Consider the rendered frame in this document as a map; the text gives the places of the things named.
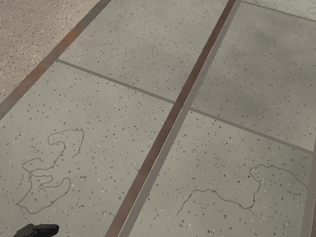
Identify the left robot hand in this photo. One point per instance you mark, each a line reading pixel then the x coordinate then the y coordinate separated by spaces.
pixel 41 230

